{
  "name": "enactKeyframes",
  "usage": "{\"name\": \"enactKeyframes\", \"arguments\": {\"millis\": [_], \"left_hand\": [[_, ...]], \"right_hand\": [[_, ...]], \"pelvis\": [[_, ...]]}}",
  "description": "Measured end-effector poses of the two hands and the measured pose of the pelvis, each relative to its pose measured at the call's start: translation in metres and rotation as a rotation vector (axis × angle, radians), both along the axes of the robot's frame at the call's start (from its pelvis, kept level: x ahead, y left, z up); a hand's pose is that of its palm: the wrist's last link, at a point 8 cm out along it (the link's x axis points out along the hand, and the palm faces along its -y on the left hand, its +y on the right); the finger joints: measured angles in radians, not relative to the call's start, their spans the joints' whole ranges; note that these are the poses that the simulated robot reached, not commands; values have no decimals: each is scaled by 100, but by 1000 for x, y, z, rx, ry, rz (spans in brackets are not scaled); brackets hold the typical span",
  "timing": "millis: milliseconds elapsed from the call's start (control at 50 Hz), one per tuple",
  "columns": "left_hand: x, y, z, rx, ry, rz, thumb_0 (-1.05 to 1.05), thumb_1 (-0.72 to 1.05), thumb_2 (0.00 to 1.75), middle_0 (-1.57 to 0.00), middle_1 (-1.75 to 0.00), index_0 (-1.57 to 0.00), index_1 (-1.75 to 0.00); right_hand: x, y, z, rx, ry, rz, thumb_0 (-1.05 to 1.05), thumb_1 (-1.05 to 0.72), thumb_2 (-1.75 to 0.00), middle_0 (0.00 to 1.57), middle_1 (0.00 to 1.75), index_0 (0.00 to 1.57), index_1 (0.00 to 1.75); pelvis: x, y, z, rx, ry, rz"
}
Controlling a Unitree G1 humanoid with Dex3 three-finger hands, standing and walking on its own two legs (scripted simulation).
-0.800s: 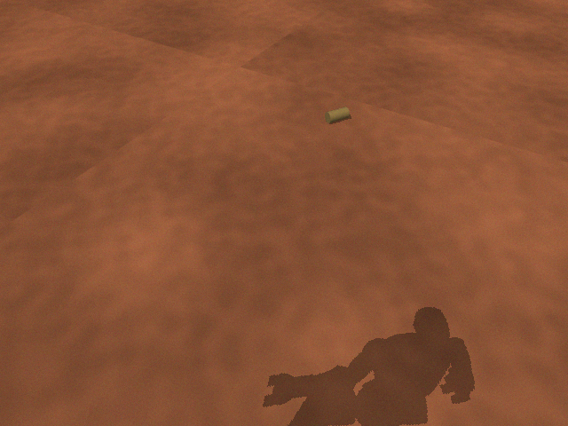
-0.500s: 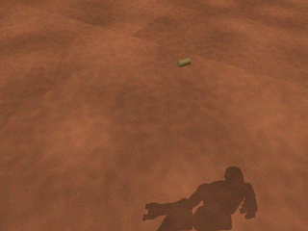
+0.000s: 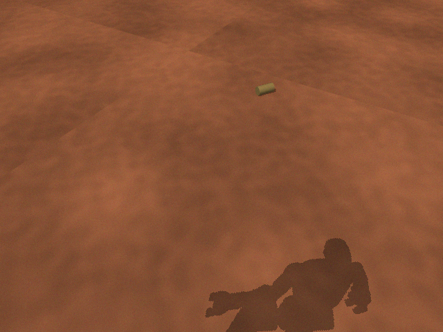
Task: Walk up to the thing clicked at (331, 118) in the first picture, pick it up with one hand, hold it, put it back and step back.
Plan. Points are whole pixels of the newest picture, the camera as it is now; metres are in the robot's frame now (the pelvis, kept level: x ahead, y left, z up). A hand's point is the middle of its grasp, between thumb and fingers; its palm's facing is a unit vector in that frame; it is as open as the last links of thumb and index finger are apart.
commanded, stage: stand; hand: left
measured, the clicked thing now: (264, 88) +1.95 -0.37 -0.75
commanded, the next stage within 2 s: walk up in 0.32 s
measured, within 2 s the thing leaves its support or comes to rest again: neither
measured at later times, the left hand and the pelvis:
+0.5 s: hand out of the picture +0.10 +0.29 -0.16, palm faces +0.10 -0.94 -0.32, open 7.4 cm; pelvis +0.03 +0.00 -0.02, yaw +5 degrees
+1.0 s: hand (112, 245) +0.35 +0.29 -0.16, palm faces +0.15 -0.95 -0.26, open 7.4 cm; pelvis +0.25 -0.01 -0.03, yaw +14 degrees
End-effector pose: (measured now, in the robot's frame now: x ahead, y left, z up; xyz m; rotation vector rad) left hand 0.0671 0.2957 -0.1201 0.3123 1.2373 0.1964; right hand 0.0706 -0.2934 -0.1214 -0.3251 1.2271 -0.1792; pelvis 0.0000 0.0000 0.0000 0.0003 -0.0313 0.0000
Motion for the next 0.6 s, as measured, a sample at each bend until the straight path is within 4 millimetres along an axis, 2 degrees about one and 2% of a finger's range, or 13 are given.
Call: {"name": "enactKeyframes", "arguments": {"millis": [340,460,520,600], "left_hand": [[5,2,1,-9,-9,3,1,90,90,-21,-30,-20,-30],[16,25,1,-20,-112,56,1,90,90,-21,-30,-21,-30],[14,39,-1,-8,-141,107,1,90,90,-21,-30,-21,-30],[6,58,-7,-9,-119,172,0,90,90,-21,-30,-20,-30]], "right_hand": [[2,0,1,3,-6,-5,0,-91,-90,20,30,21,30],[5,-25,5,-59,-3,43,0,-91,-90,21,30,21,30],[22,-35,11,-108,26,78,0,-91,-90,21,30,21,30],[70,-30,27,-142,9,154,1,-91,-90,20,30,21,30]], "pelvis": [[3,1,0,-1,5,4],[17,-3,-13,-10,30,51],[32,-1,-17,-16,28,103],[58,10,-17,-20,16,143]]}}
